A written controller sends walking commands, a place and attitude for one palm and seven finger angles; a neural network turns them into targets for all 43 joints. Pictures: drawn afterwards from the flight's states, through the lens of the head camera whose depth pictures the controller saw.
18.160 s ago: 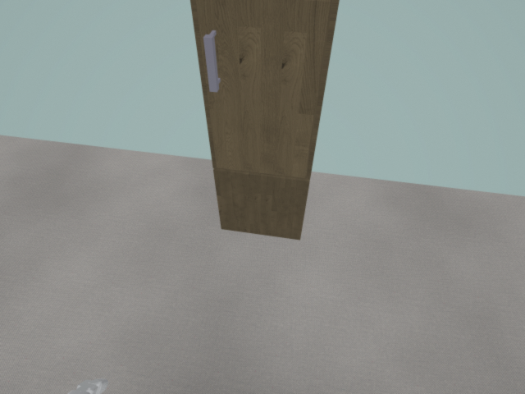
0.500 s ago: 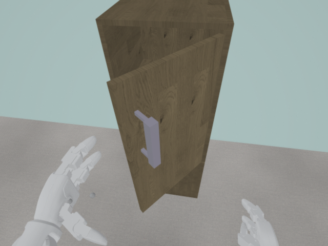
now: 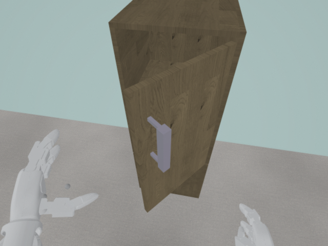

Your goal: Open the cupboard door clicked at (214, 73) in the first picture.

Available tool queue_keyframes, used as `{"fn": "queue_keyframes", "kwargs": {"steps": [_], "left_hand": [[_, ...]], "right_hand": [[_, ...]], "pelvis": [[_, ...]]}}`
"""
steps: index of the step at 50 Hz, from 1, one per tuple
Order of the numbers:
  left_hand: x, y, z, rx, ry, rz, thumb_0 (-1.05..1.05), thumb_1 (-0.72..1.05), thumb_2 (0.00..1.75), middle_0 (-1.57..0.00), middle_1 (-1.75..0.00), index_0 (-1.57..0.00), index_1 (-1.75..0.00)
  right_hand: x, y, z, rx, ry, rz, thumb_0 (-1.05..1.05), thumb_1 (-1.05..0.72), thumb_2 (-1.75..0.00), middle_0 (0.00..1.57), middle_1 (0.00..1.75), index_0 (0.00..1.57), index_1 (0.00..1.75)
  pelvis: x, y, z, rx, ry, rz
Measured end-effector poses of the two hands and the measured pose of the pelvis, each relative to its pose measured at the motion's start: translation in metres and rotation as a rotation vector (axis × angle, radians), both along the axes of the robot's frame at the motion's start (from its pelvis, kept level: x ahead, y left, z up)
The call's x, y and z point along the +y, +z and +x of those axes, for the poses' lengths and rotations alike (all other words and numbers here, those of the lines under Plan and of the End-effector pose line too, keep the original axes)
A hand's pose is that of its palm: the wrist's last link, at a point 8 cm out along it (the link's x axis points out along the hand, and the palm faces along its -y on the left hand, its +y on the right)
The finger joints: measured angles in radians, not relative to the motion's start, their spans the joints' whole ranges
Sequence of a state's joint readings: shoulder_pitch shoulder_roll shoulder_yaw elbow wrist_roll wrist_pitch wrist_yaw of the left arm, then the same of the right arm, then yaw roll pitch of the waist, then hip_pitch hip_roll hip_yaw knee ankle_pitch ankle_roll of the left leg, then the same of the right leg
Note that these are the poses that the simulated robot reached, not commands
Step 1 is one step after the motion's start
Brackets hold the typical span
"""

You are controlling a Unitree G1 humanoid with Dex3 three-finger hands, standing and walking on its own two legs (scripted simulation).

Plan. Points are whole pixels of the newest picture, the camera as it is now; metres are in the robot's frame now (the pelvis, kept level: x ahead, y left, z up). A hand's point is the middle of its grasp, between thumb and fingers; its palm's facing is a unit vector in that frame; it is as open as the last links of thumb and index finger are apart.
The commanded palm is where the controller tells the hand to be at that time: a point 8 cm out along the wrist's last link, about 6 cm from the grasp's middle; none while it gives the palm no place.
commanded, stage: draw the hand back to the body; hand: left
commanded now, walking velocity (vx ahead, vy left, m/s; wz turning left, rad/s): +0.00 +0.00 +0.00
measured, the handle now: (158, 145) +0.33 +0.06 +0.09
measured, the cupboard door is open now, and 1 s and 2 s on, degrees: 51 51 51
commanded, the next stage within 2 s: step back with the hand held close in 0.76 s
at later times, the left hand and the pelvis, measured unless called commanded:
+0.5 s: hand (44, 161) +0.21 +0.26 +0.16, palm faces +0.48 -0.79 -0.39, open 8.0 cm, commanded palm +0.17 +0.29 +0.17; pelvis +0.02 -0.01 +0.01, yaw -1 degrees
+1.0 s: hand (47, 166) +0.20 +0.24 +0.17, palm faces +0.44 -0.79 -0.43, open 7.5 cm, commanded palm +0.15 +0.28 +0.18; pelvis +0.00 -0.02 +0.01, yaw -1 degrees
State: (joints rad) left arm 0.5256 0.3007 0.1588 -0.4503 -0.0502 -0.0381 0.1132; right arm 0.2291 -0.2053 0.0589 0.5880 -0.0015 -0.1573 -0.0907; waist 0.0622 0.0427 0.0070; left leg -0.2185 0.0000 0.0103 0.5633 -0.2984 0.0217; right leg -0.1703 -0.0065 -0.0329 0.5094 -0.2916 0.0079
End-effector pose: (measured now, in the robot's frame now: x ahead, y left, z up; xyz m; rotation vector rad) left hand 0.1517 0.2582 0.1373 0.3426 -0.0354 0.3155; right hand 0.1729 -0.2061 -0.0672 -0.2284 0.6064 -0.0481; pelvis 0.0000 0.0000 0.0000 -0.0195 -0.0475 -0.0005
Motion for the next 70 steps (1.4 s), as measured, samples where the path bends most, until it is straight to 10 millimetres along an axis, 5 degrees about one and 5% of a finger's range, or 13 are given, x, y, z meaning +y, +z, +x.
{"fn": "queue_keyframes", "kwargs": {"steps": [25,33,44,50,59,70], "left_hand": [[0.034,0.041,0.017,-0.089,0.158,0.123,0.01,0.77,0.84,-0.21,-0.30,-0.20,-0.30],[0.020,0.029,0.017,-0.055,0.136,0.084,0.02,0.86,0.88,-0.21,-0.30,-0.21,-0.30],[0.017,0.042,0.008,-0.093,0.136,0.118,0.02,0.88,0.89,-0.21,-0.30,-0.21,-0.30],[0.020,0.048,0.006,-0.103,0.107,0.173,0.02,0.88,0.89,-0.21,-0.30,-0.21,-0.30],[0.025,0.033,0.002,-0.017,0.010,0.200,0.02,0.88,0.89,-0.21,-0.30,-0.21,-0.30],[0.049,0.043,-0.037,-0.134,-0.015,0.259,0.02,0.88,0.89,-0.22,-0.30,-0.21,-0.30]], "right_hand": [[-0.023,0.001,0.027,0.051,-0.031,0.007,0.01,-0.90,-0.90,0.20,0.30,0.20,0.30],[-0.032,0.001,0.023,0.061,-0.038,-0.001,0.01,-0.90,-0.90,0.20,0.30,0.20,0.30],[-0.037,-0.001,0.014,0.053,-0.050,0.018,0.01,-0.90,-0.90,0.20,0.30,0.20,0.30],[-0.040,-0.001,0.004,0.074,-0.071,0.018,0.01,-0.90,-0.90,0.20,0.30,0.20,0.30],[-0.047,0.001,-0.029,0.129,-0.167,-0.026,0.01,-0.90,-0.90,0.20,0.30,0.20,0.30],[-0.027,0.007,-0.077,0.111,-0.182,-0.056,0.01,-0.90,-0.90,0.20,0.30,0.20,0.30]], "pelvis": [[-0.011,0.009,0.020,-0.018,-0.014,0.011],[-0.018,0.010,0.018,-0.021,-0.013,0.012],[-0.023,0.011,0.011,-0.037,-0.015,0.011],[-0.021,0.010,0.003,-0.001,-0.020,-0.002],[-0.005,0.009,-0.019,0.035,-0.044,0.003],[0.015,0.000,-0.060,0.026,-0.044,0.001]]}}
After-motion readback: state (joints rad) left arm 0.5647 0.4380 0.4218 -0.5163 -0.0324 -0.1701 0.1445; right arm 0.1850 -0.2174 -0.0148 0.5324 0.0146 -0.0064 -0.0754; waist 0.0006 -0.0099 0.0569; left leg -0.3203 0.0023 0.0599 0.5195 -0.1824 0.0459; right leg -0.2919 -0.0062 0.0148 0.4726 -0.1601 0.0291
